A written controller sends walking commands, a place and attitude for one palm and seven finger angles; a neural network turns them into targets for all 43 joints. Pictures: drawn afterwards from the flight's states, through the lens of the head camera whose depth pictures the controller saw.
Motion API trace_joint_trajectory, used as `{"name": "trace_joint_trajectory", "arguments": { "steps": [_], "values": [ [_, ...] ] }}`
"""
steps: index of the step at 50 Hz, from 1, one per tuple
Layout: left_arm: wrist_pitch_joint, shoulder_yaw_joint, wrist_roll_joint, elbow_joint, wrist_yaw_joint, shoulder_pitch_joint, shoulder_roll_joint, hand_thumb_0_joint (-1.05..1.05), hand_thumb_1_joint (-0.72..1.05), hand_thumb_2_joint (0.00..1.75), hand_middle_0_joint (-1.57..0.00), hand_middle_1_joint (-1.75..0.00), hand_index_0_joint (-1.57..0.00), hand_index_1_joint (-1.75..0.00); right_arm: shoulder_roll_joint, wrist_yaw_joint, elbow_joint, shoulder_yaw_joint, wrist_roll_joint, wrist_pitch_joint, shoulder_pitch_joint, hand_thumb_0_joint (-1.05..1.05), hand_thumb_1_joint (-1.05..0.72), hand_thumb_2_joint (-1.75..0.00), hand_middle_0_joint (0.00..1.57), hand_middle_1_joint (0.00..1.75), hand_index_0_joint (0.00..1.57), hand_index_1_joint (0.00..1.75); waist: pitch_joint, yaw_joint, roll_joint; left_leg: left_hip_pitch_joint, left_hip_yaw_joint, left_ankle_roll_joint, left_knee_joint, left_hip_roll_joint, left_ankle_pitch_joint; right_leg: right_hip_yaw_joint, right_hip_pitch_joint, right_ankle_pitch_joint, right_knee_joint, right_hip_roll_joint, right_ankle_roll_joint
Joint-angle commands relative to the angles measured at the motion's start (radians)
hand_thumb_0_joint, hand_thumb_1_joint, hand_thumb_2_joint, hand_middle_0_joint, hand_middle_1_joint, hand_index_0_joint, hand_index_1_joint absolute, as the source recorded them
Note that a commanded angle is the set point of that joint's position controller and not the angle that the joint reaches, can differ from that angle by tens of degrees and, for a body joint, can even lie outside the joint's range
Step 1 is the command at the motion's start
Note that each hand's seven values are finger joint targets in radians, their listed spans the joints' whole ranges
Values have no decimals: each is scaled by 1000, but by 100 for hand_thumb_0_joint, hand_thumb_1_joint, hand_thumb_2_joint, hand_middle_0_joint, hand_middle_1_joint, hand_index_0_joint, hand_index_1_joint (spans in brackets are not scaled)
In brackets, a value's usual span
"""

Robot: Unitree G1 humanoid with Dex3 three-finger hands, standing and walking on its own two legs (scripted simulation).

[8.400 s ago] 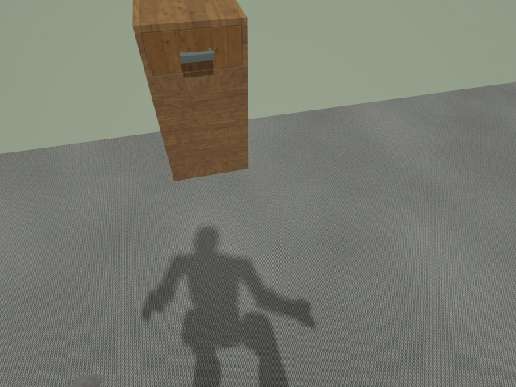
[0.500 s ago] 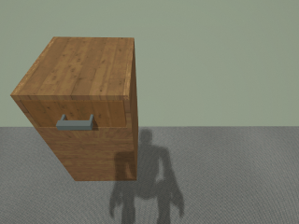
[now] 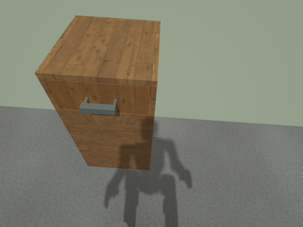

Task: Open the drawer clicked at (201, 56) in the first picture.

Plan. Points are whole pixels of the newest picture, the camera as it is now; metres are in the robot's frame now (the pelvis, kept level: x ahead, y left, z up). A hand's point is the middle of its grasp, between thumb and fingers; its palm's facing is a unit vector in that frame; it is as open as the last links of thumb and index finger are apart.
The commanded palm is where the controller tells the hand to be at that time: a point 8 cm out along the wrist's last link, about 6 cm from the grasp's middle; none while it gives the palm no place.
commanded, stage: come to a stop and stand still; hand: left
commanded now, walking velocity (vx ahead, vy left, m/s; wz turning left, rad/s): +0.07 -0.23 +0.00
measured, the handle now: (99, 104) +0.52 +0.24 -0.06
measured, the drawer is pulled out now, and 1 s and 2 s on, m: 0.00 0.00 0.00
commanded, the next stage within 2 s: look again from close up in 1.02 s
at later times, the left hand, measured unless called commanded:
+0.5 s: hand out of the picture -0.02 +0.16 -0.16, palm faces -0.01 -0.99 -0.16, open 7.3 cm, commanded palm none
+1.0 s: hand out of the picture +0.06 +0.17 -0.16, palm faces -0.01 -0.98 -0.20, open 7.4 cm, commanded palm none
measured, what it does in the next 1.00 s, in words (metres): steps on the spot: right foot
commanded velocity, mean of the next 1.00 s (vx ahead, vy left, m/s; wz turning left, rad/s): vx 0.01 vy -0.04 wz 0.00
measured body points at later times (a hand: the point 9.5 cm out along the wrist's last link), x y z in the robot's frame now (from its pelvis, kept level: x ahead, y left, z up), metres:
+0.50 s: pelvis +0.01 +0.00 +0.01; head +0.03 +0.00 +0.46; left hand -0.02 +0.21 -0.15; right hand -0.02 -0.22 -0.14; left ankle +0.05 +0.10 -0.72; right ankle -0.04 -0.08 -0.72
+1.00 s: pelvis +0.05 +0.00 +0.02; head +0.06 +0.01 +0.47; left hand +0.06 +0.22 -0.14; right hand +0.07 -0.23 -0.14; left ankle +0.04 +0.10 -0.72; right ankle -0.04 -0.08 -0.72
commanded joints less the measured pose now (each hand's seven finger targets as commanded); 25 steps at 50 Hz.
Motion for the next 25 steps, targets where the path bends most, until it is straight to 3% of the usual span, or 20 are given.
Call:
{"name": "trace_joint_trajectory", "arguments": {
  "steps": [1, 2, 3, 6, 8, 10, 11, 12, 14, 15, 16, 17, 18, 19, 21, 23, 25],
  "values": [
    [-22, 8, 5, -69, -1, 15, 33, 0, 90, 90, -20, -30, -20, -30, -115, -11, -66, -14, -8, -2, 44, 0, -90, -90, 20, 30, 20, 30, -64, -18, 182, -52, -400, 186, -427, 303, -202, 30, -154, 41, 335, 14, -24],
    [-23, 2, 9, -44, -7, 55, 16, 0, 90, 90, -20, -30, -20, -30, -102, -11, -63, -8, -12, -10, 20, 0, -90, -90, 20, 30, 20, 30, -50, 2, 146, -91, -367, 157, -443, 271, -222, 21, -115, 93, 282, 14, -18],
    [-24, -5, 10, -30, -13, 82, 2, 0, 90, 90, -20, -30, -20, -30, -103, -11, -58, -7, -13, -17, 23, 0, -90, -90, 20, 30, 20, 30, -54, 6, 128, -84, -336, 145, -447, 254, -207, 7, -82, 111, 196, 17, -12],
    [-29, -23, 7, -14, -19, 91, -16, 0, 90, 90, -20, -30, -20, -30, -99, -15, -12, -6, -11, -27, 78, 0, -90, -90, 20, 30, 20, 30, -91, -18, 125, 31, -332, 146, -464, 262, -213, -7, -28, 91, -55, 36, -8],
    [-31, -29, 7, -17, -19, 66, -15, 0, 90, 90, -20, -30, -20, -30, -99, -14, 17, -7, -11, -23, 119, 0, -90, -90, 20, 30, 20, 30, -72, -40, 115, 59, -343, 137, -479, 269, -258, -10, -6, 75, -175, 55, -13],
    [-34, -27, 6, -11, -19, 73, -11, 0, 90, 90, -20, -30, -20, -30, -93, -14, 36, -12, -12, -19, 134, 0, -90, -90, 20, 30, 20, 30, -44, -37, 100, 29, -337, 120, -472, 267, -265, -3, 51, 111, -309, 65, -21],
    [-35, -27, 5, 0, -21, 106, -14, 0, 90, 90, -20, -30, -20, -30, -98, -15, 40, -11, -10, -17, 129, 0, -90, -90, 20, 30, 20, 30, -41, -21, 85, 12, -311, 99, -461, 249, -279, -13, 102, 162, -400, 71, -23],
    [-39, -26, 6, 14, -21, 139, -8, 0, 90, 90, -20, -30, -20, -30, -90, -14, 44, -10, -5, -16, 122, 0, -90, -90, 20, 30, 20, 30, -33, -9, 72, -14, -270, 67, -430, 212, -272, 1, 159, 215, -514, 65, -26],
    [-49, -28, 6, 20, -17, 140, 22, 0, 90, 90, -20, -30, -20, -30, -45, -12, 56, 5, 3, -21, 129, 0, -90, -90, 20, 30, 20, 30, -16, -23, 15, 8, -160, -2, -321, 102, -174, 128, 124, 170, -621, -22, -65],
    [-64, -34, -1, 23, -16, 101, 25, 0, 90, 90, -20, -30, -20, -30, -13, -12, 68, 15, 4, -22, 131, 0, -90, -90, 20, 30, 20, 30, -7, -41, -82, 69, -117, -11, -256, 74, -67, 166, 54, 145, -668, -44, -73],
    [-71, -39, -7, 29, -16, 73, 15, 0, 90, 90, -20, -30, -20, -30, -9, -13, 89, 23, 3, -24, 148, 0, -90, -90, 20, 30, 20, 30, 11, -54, -113, 132, -97, -13, -226, 74, 15, 164, -2, 169, -696, -54, -74],
    [-75, -46, -11, 35, -15, 63, 0, 0, 90, 90, -20, -30, -20, -30, -6, -15, 113, 29, 3, -27, 167, 0, -90, -90, 20, 30, 20, 30, 14, -64, -63, 186, -109, -12, -236, 85, 73, 143, -29, 222, -688, -44, -71],
    [-82, -56, 15, 34, 28, 77, 18, 0, 90, 90, -20, -30, -20, -30, -89, -4, 62, 17, -1, -28, 138, 0, -90, -90, 20, 30, 20, 30, 95, -54, -10, 132, -115, -49, -85, 109, 18, 147, -101, 272, -655, -31, -44],
    [-82, -52, 4, -23, 22, 19, 63, 0, 90, 90, -20, -30, -20, -30, -48, 4, 49, 18, -5, -20, 186, 0, -90, -90, 20, 30, 20, 30, 56, -98, 46, 87, -102, -41, -67, 93, -100, 151, -119, 13, -667, -50, -72],
    [-86, -50, -7, -36, 14, 16, 66, 0, 90, 90, -20, -30, -20, -30, -27, 5, 56, 30, -11, -14, 232, 0, -90, -90, 20, 30, 20, 30, 17, -97, 131, 84, -82, -21, -44, 73, -95, 144, -87, -8, -629, -40, -106],
    [-89, -55, -11, -20, 9, 38, 46, 0, 90, 90, -20, -30, -20, -30, -19, 1, 55, 41, -7, -27, 231, 0, -90, -90, 20, 30, 20, 30, 10, -79, 129, 77, -107, -9, -84, 85, -17, 129, -54, 111, -586, -22, -115],
    [-90, -62, -12, 3, 8, 68, 21, 0, 90, 90, -20, -30, -20, -30, -20, -8, 68, 50, -2, -41, 239, 0, -90, -90, 20, 30, 20, 30, -11, -57, 132, 78, -134, 9, -128, 107, 105, 94, 32, 290, -526, 9, -94]
  ]
}}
